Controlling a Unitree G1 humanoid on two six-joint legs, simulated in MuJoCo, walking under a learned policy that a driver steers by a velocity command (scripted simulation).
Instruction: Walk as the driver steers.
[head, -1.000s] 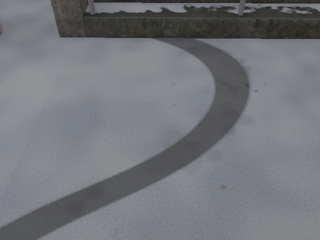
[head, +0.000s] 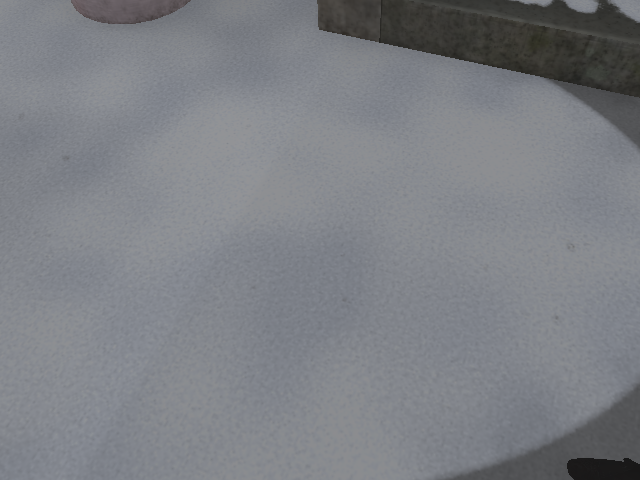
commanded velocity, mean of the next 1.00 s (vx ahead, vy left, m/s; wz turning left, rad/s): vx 0.04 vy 0.00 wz -0.54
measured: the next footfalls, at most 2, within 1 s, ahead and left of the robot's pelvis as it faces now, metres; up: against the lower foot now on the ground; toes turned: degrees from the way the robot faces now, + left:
left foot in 0.28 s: +0.18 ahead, +0.13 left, +0.00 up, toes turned -17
right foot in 0.72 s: +0.04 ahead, -0.11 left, +0.00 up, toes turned -28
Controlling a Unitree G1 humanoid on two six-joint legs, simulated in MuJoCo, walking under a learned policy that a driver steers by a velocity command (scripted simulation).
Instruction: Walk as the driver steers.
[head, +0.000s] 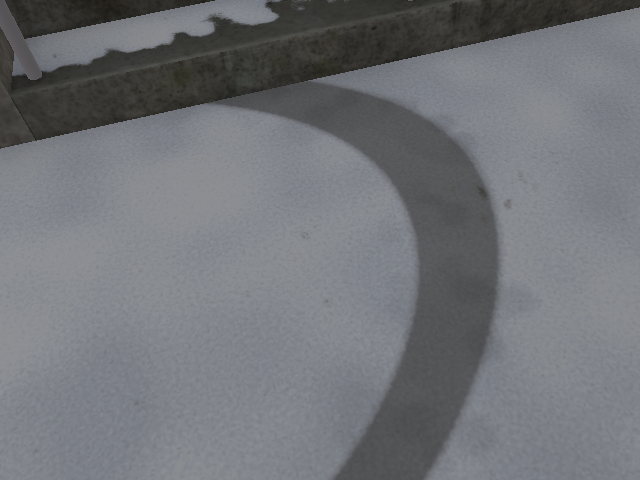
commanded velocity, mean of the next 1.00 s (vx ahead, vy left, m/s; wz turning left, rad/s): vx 0.00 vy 0.00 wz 0.25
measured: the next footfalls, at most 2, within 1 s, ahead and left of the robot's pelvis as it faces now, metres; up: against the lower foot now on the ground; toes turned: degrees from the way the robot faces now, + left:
left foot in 0.20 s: +0.05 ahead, +0.15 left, +0.00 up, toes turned -6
left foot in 0.84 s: -0.01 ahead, +0.18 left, +0.00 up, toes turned +16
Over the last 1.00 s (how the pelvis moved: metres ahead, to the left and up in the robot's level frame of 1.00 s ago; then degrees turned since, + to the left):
0.04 -0.01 0.00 -36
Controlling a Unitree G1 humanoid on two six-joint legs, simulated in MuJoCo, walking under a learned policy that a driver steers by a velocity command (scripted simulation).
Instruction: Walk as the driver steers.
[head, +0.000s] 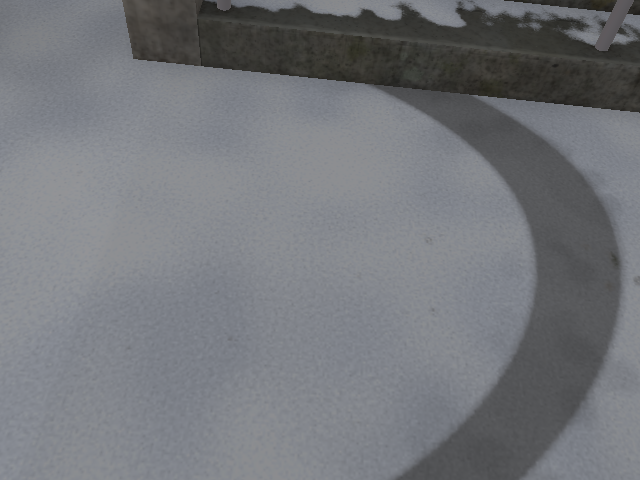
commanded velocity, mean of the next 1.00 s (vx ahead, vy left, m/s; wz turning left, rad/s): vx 0.15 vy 0.00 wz -0.38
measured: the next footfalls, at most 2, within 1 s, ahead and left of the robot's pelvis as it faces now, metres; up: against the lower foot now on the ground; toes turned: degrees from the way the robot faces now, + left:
right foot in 0.26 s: +0.02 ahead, -0.14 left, +0.00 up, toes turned -4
left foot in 0.60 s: +0.06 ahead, +0.12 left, +0.00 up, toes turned -17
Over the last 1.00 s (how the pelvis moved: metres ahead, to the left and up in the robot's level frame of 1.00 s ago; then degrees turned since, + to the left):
-0.03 0.08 -0.01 20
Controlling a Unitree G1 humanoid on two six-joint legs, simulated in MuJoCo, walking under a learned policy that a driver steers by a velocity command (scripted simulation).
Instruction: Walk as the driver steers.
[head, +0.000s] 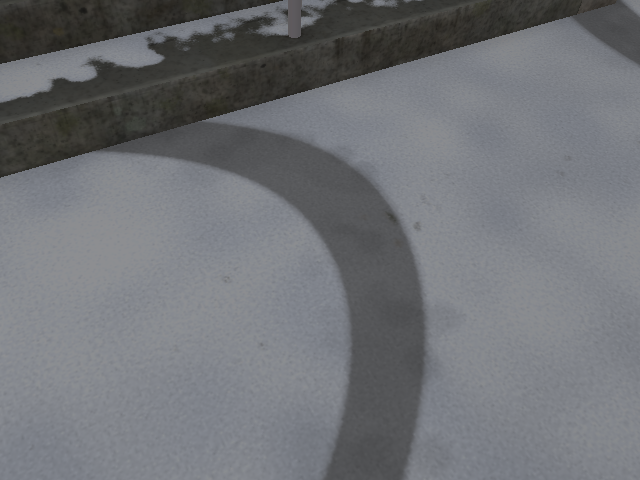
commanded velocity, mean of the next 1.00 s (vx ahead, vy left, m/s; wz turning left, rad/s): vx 0.11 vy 0.00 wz -0.15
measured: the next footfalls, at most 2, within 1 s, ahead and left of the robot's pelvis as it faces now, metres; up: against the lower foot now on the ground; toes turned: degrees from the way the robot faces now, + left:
right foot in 0.14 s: +0.24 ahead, -0.14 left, +0.00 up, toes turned -7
left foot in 0.56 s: +0.29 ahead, +0.11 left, +0.00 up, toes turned -7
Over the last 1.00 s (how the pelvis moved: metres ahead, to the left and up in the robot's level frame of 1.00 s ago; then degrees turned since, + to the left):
0.09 0.00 0.00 -28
